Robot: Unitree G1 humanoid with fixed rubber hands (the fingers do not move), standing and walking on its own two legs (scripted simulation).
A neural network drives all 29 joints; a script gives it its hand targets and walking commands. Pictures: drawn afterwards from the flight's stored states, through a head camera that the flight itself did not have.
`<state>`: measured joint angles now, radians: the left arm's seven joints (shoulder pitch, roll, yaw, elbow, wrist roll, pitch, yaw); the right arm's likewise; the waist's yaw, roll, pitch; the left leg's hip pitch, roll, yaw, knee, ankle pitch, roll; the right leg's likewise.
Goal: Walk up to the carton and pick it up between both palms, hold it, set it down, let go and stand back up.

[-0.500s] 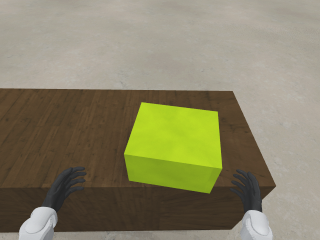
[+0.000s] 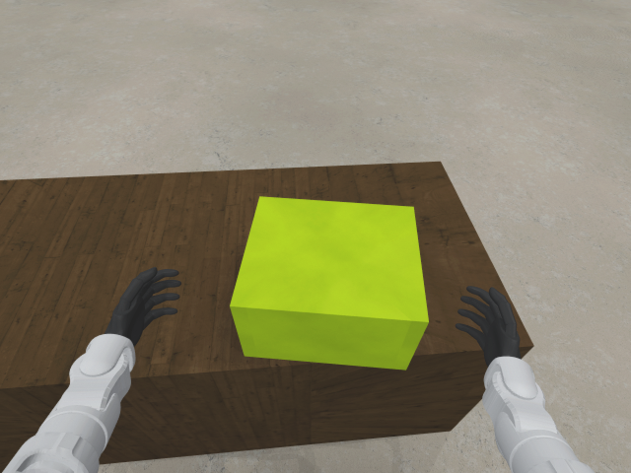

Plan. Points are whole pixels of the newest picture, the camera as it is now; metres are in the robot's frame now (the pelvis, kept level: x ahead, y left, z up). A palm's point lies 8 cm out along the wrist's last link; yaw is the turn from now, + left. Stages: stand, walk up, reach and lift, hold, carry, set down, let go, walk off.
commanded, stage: reach and lift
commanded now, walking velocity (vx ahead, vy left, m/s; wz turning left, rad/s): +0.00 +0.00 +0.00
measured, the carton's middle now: (330, 280) +0.47 -0.06 -0.10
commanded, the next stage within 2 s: none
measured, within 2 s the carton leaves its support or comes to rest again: neither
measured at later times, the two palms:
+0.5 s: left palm (153, 270) +0.42 +0.21 +0.04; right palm (497, 305) +0.33 -0.28 +0.01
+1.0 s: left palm (164, 236) +0.47 +0.20 +0.05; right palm (493, 264) +0.39 -0.29 +0.03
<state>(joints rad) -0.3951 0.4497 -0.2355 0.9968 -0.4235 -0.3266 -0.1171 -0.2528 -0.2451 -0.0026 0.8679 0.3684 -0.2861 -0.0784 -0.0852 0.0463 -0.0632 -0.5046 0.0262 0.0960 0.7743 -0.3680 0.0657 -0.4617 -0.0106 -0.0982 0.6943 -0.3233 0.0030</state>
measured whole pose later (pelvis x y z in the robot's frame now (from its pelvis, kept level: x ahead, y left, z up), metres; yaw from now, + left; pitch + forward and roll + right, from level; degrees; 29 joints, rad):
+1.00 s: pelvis -0.01 -0.02 -0.03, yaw +1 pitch +25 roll -2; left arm -1.00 0.51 -0.27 1.39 -0.46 -0.25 -0.12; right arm -0.78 -0.32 0.09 1.10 0.48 -0.19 -0.08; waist -0.14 0.05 -0.27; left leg -0.99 0.03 0.07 0.90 -0.35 0.04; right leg -0.95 -0.02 -0.13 0.85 -0.34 -0.03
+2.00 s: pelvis -0.02 -0.02 -0.10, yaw -1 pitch +38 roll -3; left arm -1.03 0.42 -0.18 1.44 -0.33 -0.42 -0.08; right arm -0.87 -0.25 -0.04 1.26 0.35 -0.41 -0.09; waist -0.10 0.07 -0.33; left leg -1.45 0.05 0.07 1.22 -0.44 0.06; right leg -1.41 -0.03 -0.12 1.17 -0.43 -0.03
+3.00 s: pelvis -0.03 -0.02 -0.10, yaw -1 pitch +37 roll -3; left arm -1.11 0.33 -0.10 1.53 -0.23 -0.43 -0.03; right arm -0.96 -0.16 -0.17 1.36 0.21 -0.43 -0.15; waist -0.11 0.07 -0.32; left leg -1.44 0.05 0.06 1.23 -0.44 0.06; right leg -1.40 -0.03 -0.12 1.18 -0.43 -0.03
